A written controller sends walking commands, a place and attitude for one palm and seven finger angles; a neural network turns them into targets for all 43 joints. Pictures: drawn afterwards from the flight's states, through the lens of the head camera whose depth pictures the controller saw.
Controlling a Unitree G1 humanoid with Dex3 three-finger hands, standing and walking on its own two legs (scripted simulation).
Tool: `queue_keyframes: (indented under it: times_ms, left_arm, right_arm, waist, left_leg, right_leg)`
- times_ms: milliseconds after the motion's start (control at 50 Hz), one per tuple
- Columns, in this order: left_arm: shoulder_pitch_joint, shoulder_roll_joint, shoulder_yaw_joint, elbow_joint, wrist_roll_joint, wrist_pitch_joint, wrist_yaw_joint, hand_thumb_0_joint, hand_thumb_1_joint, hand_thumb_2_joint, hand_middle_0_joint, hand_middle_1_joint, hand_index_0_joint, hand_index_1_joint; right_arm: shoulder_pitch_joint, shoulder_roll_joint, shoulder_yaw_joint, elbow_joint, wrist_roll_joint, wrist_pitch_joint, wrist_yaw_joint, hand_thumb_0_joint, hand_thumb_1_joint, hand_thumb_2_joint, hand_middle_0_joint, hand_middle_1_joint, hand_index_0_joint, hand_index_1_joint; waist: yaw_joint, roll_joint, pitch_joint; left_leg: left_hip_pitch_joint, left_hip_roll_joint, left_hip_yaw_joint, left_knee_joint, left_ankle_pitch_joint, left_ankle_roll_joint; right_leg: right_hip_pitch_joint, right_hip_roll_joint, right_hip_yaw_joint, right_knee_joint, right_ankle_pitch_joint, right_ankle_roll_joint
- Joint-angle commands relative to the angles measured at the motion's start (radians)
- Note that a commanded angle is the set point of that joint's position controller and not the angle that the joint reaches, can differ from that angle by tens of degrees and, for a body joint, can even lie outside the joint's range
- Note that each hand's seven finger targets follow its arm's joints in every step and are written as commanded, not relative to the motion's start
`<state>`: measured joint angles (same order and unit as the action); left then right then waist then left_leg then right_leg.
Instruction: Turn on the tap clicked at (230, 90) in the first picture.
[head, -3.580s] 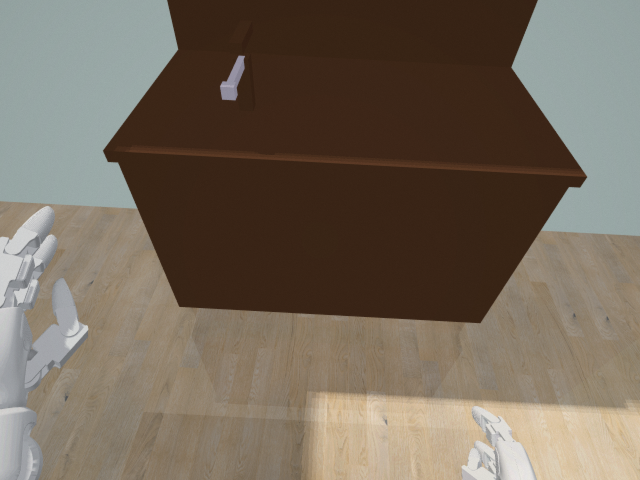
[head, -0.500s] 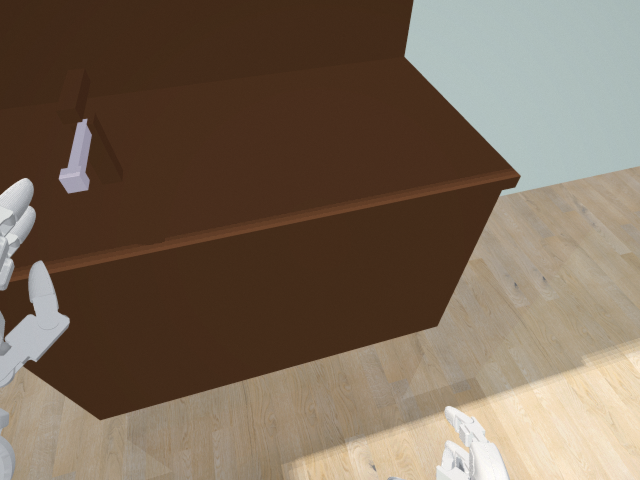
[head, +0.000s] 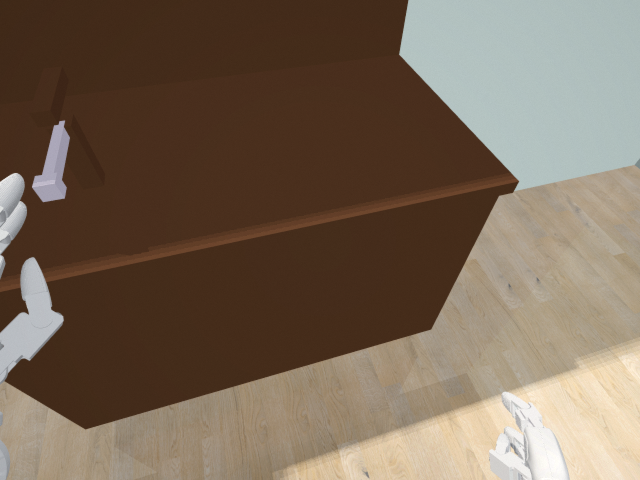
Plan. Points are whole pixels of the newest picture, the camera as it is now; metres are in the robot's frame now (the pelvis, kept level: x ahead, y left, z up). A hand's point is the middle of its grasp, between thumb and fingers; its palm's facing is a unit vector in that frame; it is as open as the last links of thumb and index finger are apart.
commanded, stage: come to a stop and stand still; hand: left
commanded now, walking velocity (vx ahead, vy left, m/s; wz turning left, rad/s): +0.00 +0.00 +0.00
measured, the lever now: (50, 187) +0.46 +0.40 +0.10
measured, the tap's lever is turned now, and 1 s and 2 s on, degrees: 0 0 0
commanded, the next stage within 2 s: look again from close up in 0.64 s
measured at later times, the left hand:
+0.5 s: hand (11, 360) +0.18 +0.26 +0.17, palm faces +0.41 -0.83 -0.38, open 7.4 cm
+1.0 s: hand (22, 360) +0.19 +0.26 +0.16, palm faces +0.33 -0.88 -0.34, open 7.4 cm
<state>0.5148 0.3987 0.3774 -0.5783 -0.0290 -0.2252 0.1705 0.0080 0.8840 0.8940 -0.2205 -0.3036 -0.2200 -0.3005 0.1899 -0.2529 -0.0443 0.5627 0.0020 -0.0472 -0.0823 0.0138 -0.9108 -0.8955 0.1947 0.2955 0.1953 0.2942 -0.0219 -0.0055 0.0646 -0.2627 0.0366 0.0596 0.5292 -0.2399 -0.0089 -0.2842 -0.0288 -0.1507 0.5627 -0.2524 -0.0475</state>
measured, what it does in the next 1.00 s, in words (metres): stands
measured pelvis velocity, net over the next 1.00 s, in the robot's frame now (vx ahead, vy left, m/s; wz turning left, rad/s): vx -0.03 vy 0.03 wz -0.03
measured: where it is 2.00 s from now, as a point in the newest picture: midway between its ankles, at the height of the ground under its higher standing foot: outside the picture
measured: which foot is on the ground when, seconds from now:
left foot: down 0.00-1.00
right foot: down 0.00-1.00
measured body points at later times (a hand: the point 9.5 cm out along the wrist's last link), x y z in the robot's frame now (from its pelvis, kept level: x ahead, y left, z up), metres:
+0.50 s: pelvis -0.04 +0.02 +0.01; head -0.04 +0.02 +0.46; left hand +0.16 +0.30 +0.19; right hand +0.11 -0.21 -0.09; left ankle +0.03 +0.12 -0.73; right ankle +0.03 -0.08 -0.73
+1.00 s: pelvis -0.03 +0.03 +0.01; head -0.04 +0.04 +0.46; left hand +0.17 +0.31 +0.18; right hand +0.13 -0.20 -0.06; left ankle +0.02 +0.12 -0.73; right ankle +0.03 -0.08 -0.73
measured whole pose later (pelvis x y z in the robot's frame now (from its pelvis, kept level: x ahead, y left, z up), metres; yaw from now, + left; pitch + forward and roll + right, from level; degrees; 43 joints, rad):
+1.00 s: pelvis -0.03 +0.03 +0.01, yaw -2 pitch -2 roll -1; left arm 0.40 0.32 0.29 -0.35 -0.03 -0.25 0.08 0.01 0.89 0.90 -0.21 -0.30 -0.21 -0.30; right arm 0.25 -0.21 0.01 0.60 0.02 -0.17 -0.02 0.02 -0.91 -0.89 0.20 0.30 0.20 0.29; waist 0.03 0.00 0.02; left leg -0.25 -0.02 0.03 0.46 -0.19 0.04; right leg -0.28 0.02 -0.01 0.46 -0.23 -0.01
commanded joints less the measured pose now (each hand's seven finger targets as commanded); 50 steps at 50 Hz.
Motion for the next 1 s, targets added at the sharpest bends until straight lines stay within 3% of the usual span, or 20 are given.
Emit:
queue_keyframes:
  times_ms: [0, 40, 80, 160, 200, 260, 300, 400, 440, 540, 640, 700, 720, 740, 760, 800, 840, 880, 960, 980]
  left_arm:
    - [-0.022, 0.129, 0.118, -0.097, -0.017, -0.041, 0.016, 0.000, 0.900, 0.900, -0.200, -0.300, -0.200, -0.300]
    - [-0.090, 0.104, 0.070, -0.094, -0.001, -0.045, 0.004, 0.000, 0.900, 0.900, -0.200, -0.300, -0.200, -0.300]
    - [-0.154, 0.082, 0.029, -0.087, 0.009, -0.040, 0.000, 0.000, 0.900, 0.900, -0.200, -0.300, -0.200, -0.300]
    - [-0.195, 0.090, 0.016, -0.121, 0.017, -0.028, 0.003, 0.000, 0.900, 0.900, -0.200, -0.300, -0.200, -0.300]
    - [-0.208, 0.128, 0.050, -0.132, 0.016, -0.024, 0.006, 0.000, 0.900, 0.900, -0.200, -0.300, -0.200, -0.300]
    - [-0.201, 0.121, 0.046, -0.101, 0.009, -0.011, 0.011, 0.000, 0.900, 0.900, -0.200, -0.300, -0.200, -0.300]
    - [-0.201, 0.125, 0.059, -0.079, 0.002, -0.001, 0.013, 0.000, 0.900, 0.900, -0.200, -0.300, -0.200, -0.300]
    - [-0.160, 0.109, 0.058, -0.056, 0.000, -0.008, 0.008, 0.000, 0.900, 0.900, -0.200, -0.300, -0.200, -0.300]
    - [-0.141, 0.092, 0.047, -0.045, 0.008, -0.013, 0.007, 0.000, 0.900, 0.900, -0.200, -0.300, -0.200, -0.300]
    - [-0.124, 0.097, 0.038, -0.094, 0.017, -0.029, 0.012, 0.000, 0.900, 0.900, -0.200, -0.300, -0.200, -0.300]
    - [-0.130, 0.116, 0.058, -0.096, 0.027, -0.037, 0.016, 0.000, 0.900, 0.900, -0.200, -0.300, -0.200, -0.300]
    - [-0.162, 0.123, 0.061, -0.081, 0.025, -0.030, 0.016, 0.000, 0.900, 0.900, -0.200, -0.300, -0.200, -0.300]
    - [-1.169, 0.943, 0.630, -0.316, 0.147, -0.115, -0.006, 0.000, 0.900, 0.900, -0.200, -0.300, -0.200, -0.300]
    - [-0.616, 0.353, 0.233, 0.271, 0.052, -0.077, -0.054, 0.000, 0.900, 0.900, -0.200, -0.300, -0.200, -0.300]
    - [-0.337, 0.243, 0.180, 0.255, -0.001, -0.071, -0.051, 0.000, 0.900, 0.900, -0.200, -0.300, -0.200, -0.300]
    - [-0.288, 0.066, 0.022, 0.242, -0.024, -0.077, -0.077, 0.000, 0.900, 0.900, -0.200, -0.300, -0.200, -0.300]
    - [-0.224, 0.079, -0.015, 0.101, -0.029, -0.098, -0.079, 0.000, 0.900, 0.900, -0.200, -0.300, -0.200, -0.300]
    - [-0.197, 0.081, -0.035, 0.036, -0.025, -0.098, -0.078, 0.000, 0.900, 0.900, -0.200, -0.300, -0.200, -0.300]
    - [-0.236, 0.176, 0.081, -0.021, -0.005, -0.095, -0.058, 0.000, 0.900, 0.900, -0.200, -0.300, -0.200, -0.300]
    - [-0.258, 0.195, 0.109, -0.038, -0.007, -0.099, -0.055, 0.000, 0.900, 0.900, -0.200, -0.300, -0.200, -0.300]
  right_arm:
    - [-0.062, -0.077, 0.000, -0.146, 0.007, -0.047, -0.006, 0.000, -0.900, -0.900, 0.200, 0.300, 0.200, 0.300]
    - [-0.058, -0.065, 0.017, -0.126, -0.004, -0.055, 0.000, 0.000, -0.900, -0.900, 0.200, 0.300, 0.200, 0.300]
    - [-0.059, -0.072, 0.019, -0.117, -0.003, -0.068, 0.002, 0.000, -0.900, -0.900, 0.200, 0.300, 0.200, 0.300]
    - [-0.065, -0.065, 0.026, -0.116, -0.006, -0.084, 0.007, 0.000, -0.900, -0.900, 0.200, 0.300, 0.200, 0.300]
    - [-0.070, -0.063, 0.028, -0.116, -0.014, -0.081, 0.009, 0.000, -0.900, -0.900, 0.200, 0.300, 0.200, 0.300]
    - [-0.061, -0.041, 0.035, -0.099, -0.017, -0.066, 0.012, 0.000, -0.900, -0.900, 0.200, 0.300, 0.200, 0.300]
    - [-0.068, -0.035, 0.037, -0.096, -0.018, -0.059, 0.010, 0.000, -0.900, -0.900, 0.200, 0.300, 0.200, 0.300]
    - [-0.071, -0.048, 0.036, -0.107, -0.008, -0.059, 0.000, 0.000, -0.900, -0.900, 0.200, 0.300, 0.200, 0.300]
    - [-0.067, -0.058, 0.031, -0.110, -0.002, -0.064, 0.001, 0.000, -0.900, -0.900, 0.200, 0.300, 0.200, 0.300]
    - [-0.065, -0.062, 0.024, -0.109, -0.003, -0.090, 0.001, 0.000, -0.900, -0.900, 0.200, 0.300, 0.200, 0.300]
    - [-0.057, -0.061, 0.020, -0.100, -0.008, -0.099, 0.003, 0.000, -0.900, -0.900, 0.200, 0.300, 0.200, 0.300]
    - [-0.052, -0.063, 0.012, -0.090, -0.012, -0.094, 0.005, 0.000, -0.900, -0.900, 0.200, 0.300, 0.200, 0.300]
    - [0.037, -0.072, 0.010, -0.077, -0.035, -0.143, 0.006, 0.000, -0.900, -0.900, 0.200, 0.300, 0.200, 0.300]
    - [-0.006, 0.033, 0.045, -0.026, -0.008, -0.139, 0.005, 0.000, -0.900, -0.900, 0.200, 0.300, 0.200, 0.300]
    - [-0.034, -0.006, 0.020, -0.083, 0.009, -0.147, 0.006, 0.000, -0.900, -0.900, 0.200, 0.300, 0.200, 0.300]
    - [-0.022, -0.042, 0.005, -0.102, 0.017, -0.164, 0.032, 0.000, -0.900, -0.900, 0.200, 0.300, 0.200, 0.300]
    - [-0.011, -0.060, 0.009, -0.090, 0.014, -0.168, 0.054, 0.000, -0.900, -0.900, 0.200, 0.300, 0.200, 0.300]
    - [-0.026, -0.058, 0.022, -0.108, 0.016, -0.174, 0.061, 0.000, -0.900, -0.900, 0.200, 0.300, 0.200, 0.300]
    - [-0.052, -0.070, 0.019, -0.137, 0.017, -0.177, 0.056, 0.000, -0.900, -0.900, 0.200, 0.300, 0.200, 0.300]
    - [-0.060, -0.070, 0.020, -0.139, 0.012, -0.178, 0.053, 0.000, -0.900, -0.900, 0.200, 0.300, 0.200, 0.300]
  waist:
    - [0.039, 0.152, -0.161]
    - [0.037, 0.211, -0.128]
    - [0.037, 0.193, -0.106]
    - [0.034, 0.094, -0.139]
    - [0.035, 0.046, -0.095]
    - [0.026, -0.044, -0.071]
    - [0.021, -0.050, -0.078]
    - [0.030, 0.091, -0.092]
    - [0.031, 0.111, -0.091]
    - [0.030, 0.141, -0.130]
    - [0.032, 0.092, -0.093]
    - [0.025, 0.006, -0.066]
    - [0.057, -0.179, 0.040]
    - [0.035, -0.198, -0.210]
    - [0.092, -0.141, -0.110]
    - [0.072, 0.071, -0.158]
    - [0.074, 0.087, -0.160]
    - [0.077, 0.011, -0.107]
    - [0.070, -0.075, -0.094]
    - [0.066, -0.041, -0.102]
  left_leg:
    - [0.018, 0.197, -0.164, -0.160, 0.369, 0.060]
    - [-0.050, 0.226, -0.178, -0.204, 0.331, 0.078]
    - [-0.094, 0.210, -0.150, -0.205, 0.183, 0.076]
    - [-0.106, 0.115, -0.089, -0.141, -0.003, 0.031]
    - [-0.127, 0.067, -0.068, -0.128, -0.191, 0.015]
    - [-0.024, 0.019, -0.036, -0.004, -0.173, 0.005]
    - [0.010, 0.009, -0.041, -0.001, -0.139, -0.001]
    - [-0.142, 0.094, -0.151, -0.260, -0.241, 0.024]
    - [-0.194, 0.120, -0.178, -0.305, -0.320, 0.036]
    - [-0.148, 0.109, -0.156, -0.270, -0.176, 0.035]
    - [-0.193, 0.076, -0.120, -0.231, -0.267, 0.026]
    - [-0.108, 0.032, -0.082, -0.128, -0.212, 0.011]
    - [-0.091, -0.006, -0.034, 0.083, -0.009, 0.021]
    - [0.033, -0.076, -0.062, 0.107, -0.030, 0.034]
    - [0.032, -0.044, -0.043, 0.083, -0.023, 0.020]
    - [0.074, -0.054, -0.040, -0.031, -0.073, 0.027]
    - [0.069, -0.036, -0.063, -0.115, -0.099, 0.033]
    - [-0.035, -0.009, -0.122, -0.195, -0.216, 0.048]
    - [-0.113, 0.039, -0.176, -0.257, -0.224, 0.063]
    - [-0.102, 0.041, -0.180, -0.252, -0.193, 0.066]
  right_leg:
    - [0.080, -0.024, 0.117, -0.019, 0.038, 0.059]
    - [0.094, -0.021, 0.104, 0.030, -0.106, 0.059]
    - [0.118, -0.018, 0.110, -0.006, -0.095, 0.060]
    - [0.168, -0.043, 0.166, -0.123, 0.072, 0.052]
    - [0.097, -0.076, 0.233, -0.214, -0.117, 0.034]
    - [-0.074, -0.148, 0.312, -0.339, -0.346, -0.003]
    - [-0.109, -0.139, 0.287, -0.348, -0.369, -0.003]
    - [0.093, -0.008, 0.166, -0.184, -0.201, 0.050]
    - [0.152, 0.011, 0.152, -0.137, -0.157, 0.053]
    - [0.196, 0.014, 0.155, -0.135, 0.004, 0.052]
    - [0.162, -0.010, 0.206, -0.200, -0.131, 0.047]
    - [0.023, -0.054, 0.276, -0.302, -0.264, 0.023]
    - [-0.148, -0.096, 0.316, -0.351, 0.028, 0.089]
    - [-0.062, -0.171, 0.304, -0.301, -0.111, -0.004]
    - [-0.061, -0.147, 0.399, -0.389, -0.191, 0.017]
    - [-0.005, -0.144, 0.370, -0.329, -0.256, -0.018]
    - [0.024, -0.096, 0.314, -0.285, -0.249, 0.016]
    - [0.042, -0.051, 0.274, -0.261, -0.318, 0.032]
    - [0.125, 0.006, 0.210, -0.169, -0.177, 0.047]
    - [0.133, 0.004, 0.210, -0.163, -0.134, 0.045]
